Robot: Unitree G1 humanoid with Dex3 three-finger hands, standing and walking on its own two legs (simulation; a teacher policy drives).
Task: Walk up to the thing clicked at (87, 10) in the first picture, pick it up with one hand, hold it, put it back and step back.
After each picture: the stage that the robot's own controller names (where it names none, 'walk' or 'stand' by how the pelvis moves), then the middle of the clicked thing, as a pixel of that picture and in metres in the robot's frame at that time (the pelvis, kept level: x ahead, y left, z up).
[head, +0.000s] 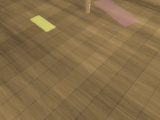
stand; (87, 4) +2.15 -0.09 -0.65
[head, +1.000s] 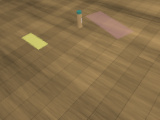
walk; (79, 19) +2.03 +0.18 -0.64
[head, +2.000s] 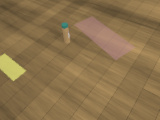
walk; (66, 33) +1.41 +0.29 -0.65
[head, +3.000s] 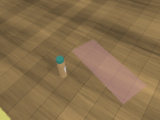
walk; (61, 67) +0.91 +0.25 -0.65
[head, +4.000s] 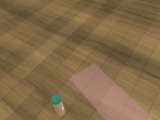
walk; (58, 105) +0.55 +0.24 -0.65
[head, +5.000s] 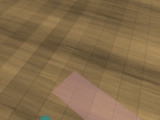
stand; out of the picture +0.38 +0.20 -0.63
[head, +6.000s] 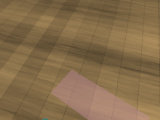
stand; out of the picture +0.35 +0.24 -0.65
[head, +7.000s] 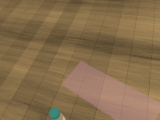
stand; (58, 118) +0.39 +0.27 -0.63
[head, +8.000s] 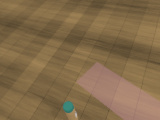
stand; (71, 113) +0.46 +0.19 -0.61
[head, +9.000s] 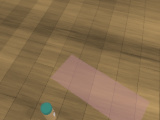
stand; (48, 113) +0.38 +0.23 -0.62
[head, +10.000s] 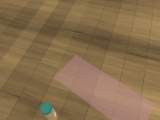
stand; (49, 113) +0.38 +0.26 -0.61
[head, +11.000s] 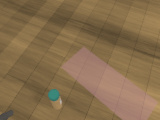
walk; (55, 100) +0.44 +0.17 -0.60
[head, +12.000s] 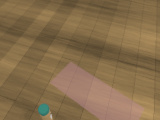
stand; (46, 115) +0.44 +0.24 -0.64
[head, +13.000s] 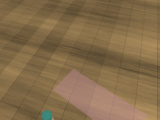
stand; out of the picture +0.44 +0.24 -0.66
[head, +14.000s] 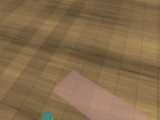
stand; out of the picture +0.43 +0.24 -0.66
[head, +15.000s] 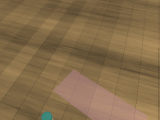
stand; out of the picture +0.42 +0.24 -0.66
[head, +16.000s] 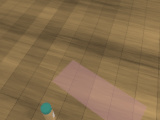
go down; (48, 113) +0.44 +0.24 -0.65
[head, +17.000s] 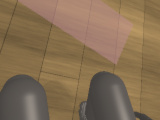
go down; out of the picture +0.49 +0.31 -0.23
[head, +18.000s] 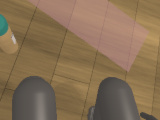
approach; (3, 36) +0.48 +0.30 -0.25
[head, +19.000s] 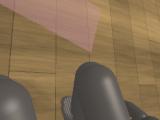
close in; out of the picture +0.45 +0.35 -0.16
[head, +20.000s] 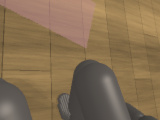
close; out of the picture +0.44 +0.35 -0.16
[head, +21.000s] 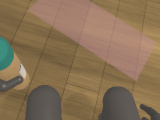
lift; (9, 69) +0.34 +0.24 -0.03
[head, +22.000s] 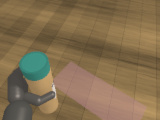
hold; (42, 87) +0.31 +0.14 +0.05
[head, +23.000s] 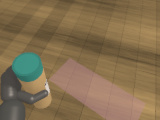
hold; (36, 85) +0.32 +0.16 +0.03
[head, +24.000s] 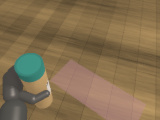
hold; (37, 85) +0.32 +0.16 +0.04
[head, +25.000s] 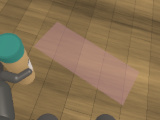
crouch; (18, 64) +0.39 +0.21 -0.03
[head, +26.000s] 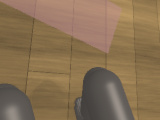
lower; out of the picture +0.49 +0.31 -0.08
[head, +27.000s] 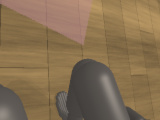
lower; out of the picture +0.44 +0.35 -0.16
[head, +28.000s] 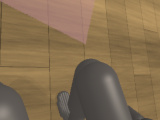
lower; out of the picture +0.43 +0.35 -0.16
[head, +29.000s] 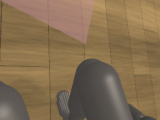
lower; out of the picture +0.43 +0.35 -0.16
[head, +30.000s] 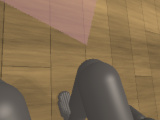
lower; out of the picture +0.42 +0.35 -0.16
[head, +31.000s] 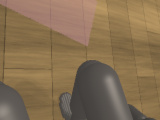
open; out of the picture +0.43 +0.35 -0.16
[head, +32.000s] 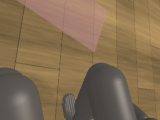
stand; out of the picture +0.43 +0.34 -0.18
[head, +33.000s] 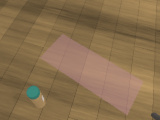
stand; (37, 98) +0.43 +0.26 -0.51
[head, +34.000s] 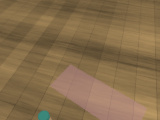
stand; out of the picture +0.43 +0.24 -0.60
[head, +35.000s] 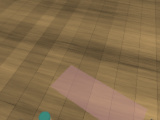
stand; out of the picture +0.42 +0.24 -0.60
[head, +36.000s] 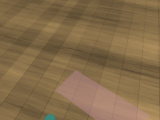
stand; out of the picture +0.43 +0.22 -0.64
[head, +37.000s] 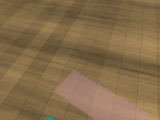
stand; out of the picture +0.41 +0.24 -0.66
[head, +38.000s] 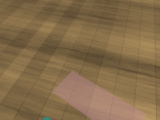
stand; out of the picture +0.41 +0.24 -0.66
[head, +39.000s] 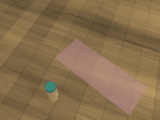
walk; (52, 92) +0.49 +0.19 -0.63
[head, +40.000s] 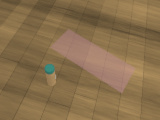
walk; (50, 75) +0.64 +0.21 -0.64
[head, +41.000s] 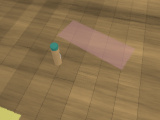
walk; (56, 54) +0.92 +0.30 -0.63
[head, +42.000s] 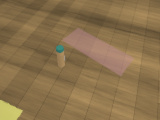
stand; (60, 56) +1.02 +0.20 -0.65
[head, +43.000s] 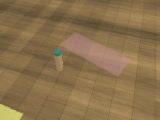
stand; (58, 60) +1.06 +0.23 -0.66
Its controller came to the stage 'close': yes
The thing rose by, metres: 0.67
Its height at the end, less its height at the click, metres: +0.00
